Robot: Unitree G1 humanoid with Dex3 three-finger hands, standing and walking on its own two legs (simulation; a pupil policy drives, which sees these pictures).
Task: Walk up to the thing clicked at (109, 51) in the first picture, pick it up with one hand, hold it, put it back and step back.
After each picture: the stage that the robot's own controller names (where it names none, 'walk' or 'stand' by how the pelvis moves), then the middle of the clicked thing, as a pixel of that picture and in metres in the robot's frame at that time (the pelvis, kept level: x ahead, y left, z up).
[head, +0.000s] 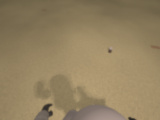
stand; (110, 50) +1.41 -0.42 -0.72
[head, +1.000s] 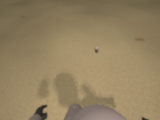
walk; (96, 49) +1.32 -0.03 -0.70
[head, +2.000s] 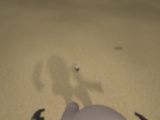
walk; (77, 68) +0.82 +0.22 -0.69
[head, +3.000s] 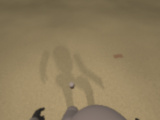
walk; (71, 85) +0.50 +0.25 -0.70
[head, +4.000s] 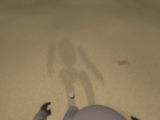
stand; (71, 95) +0.34 +0.23 -0.71
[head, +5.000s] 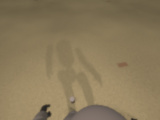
stand; (72, 100) +0.31 +0.22 -0.72
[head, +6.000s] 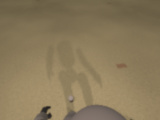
stand; (71, 99) +0.33 +0.23 -0.73
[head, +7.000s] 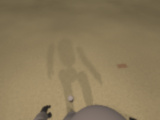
stand; (70, 99) +0.32 +0.23 -0.73
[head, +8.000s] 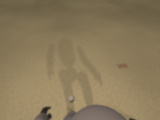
stand; (71, 99) +0.32 +0.23 -0.73
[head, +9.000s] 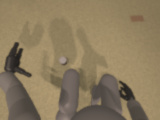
go down; (63, 61) +0.40 +0.25 -0.36
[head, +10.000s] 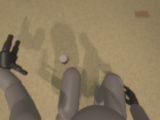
approach; (63, 59) +0.40 +0.25 -0.31
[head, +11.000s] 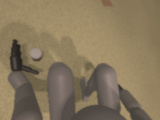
close in; (36, 55) +0.39 +0.29 -0.22
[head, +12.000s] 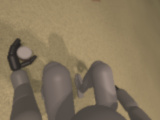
close; (25, 54) +0.39 +0.30 -0.22
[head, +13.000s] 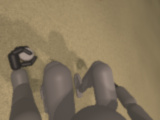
lift; (26, 55) +0.37 +0.29 -0.23
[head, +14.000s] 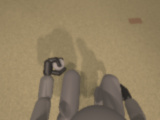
lift; (59, 66) +0.32 +0.23 -0.07
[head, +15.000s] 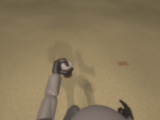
hold; (67, 69) +0.34 +0.17 +0.04
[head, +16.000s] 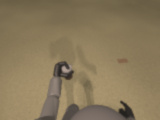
hold; (67, 72) +0.33 +0.17 -0.01
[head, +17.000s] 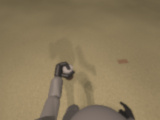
hold; (68, 72) +0.33 +0.17 +0.00
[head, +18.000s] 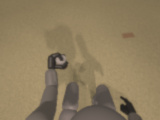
crouch; (62, 62) +0.39 +0.21 -0.07
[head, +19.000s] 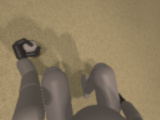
lower; (32, 49) +0.43 +0.29 -0.20
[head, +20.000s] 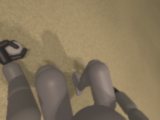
lower; (16, 51) +0.42 +0.31 -0.22
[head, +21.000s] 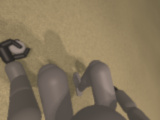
lower; (18, 50) +0.41 +0.31 -0.23
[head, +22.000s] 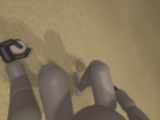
lower; (19, 50) +0.41 +0.31 -0.23
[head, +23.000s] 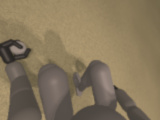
rest; (19, 50) +0.41 +0.31 -0.23
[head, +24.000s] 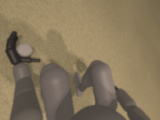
withdraw; (25, 52) +0.40 +0.29 -0.23
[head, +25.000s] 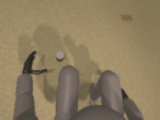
walk; (60, 56) +0.42 +0.25 -0.28
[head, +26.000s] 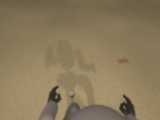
stand; (71, 94) +0.36 +0.19 -0.65
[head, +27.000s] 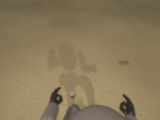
stand; (72, 94) +0.37 +0.21 -0.67
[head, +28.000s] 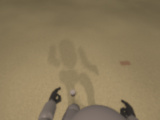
stand; (72, 93) +0.37 +0.20 -0.68
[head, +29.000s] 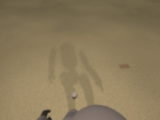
walk; (74, 95) +0.39 +0.20 -0.72
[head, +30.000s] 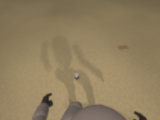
walk; (76, 76) +0.54 +0.19 -0.70
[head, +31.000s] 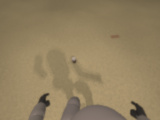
walk; (74, 60) +0.83 +0.29 -0.69
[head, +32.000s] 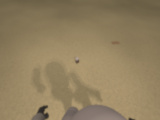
stand; (77, 60) +0.99 +0.24 -0.71
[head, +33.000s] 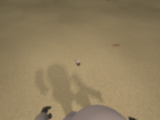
stand; (78, 63) +0.99 +0.24 -0.73
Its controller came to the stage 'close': yes
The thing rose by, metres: 0.71
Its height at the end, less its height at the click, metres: +0.00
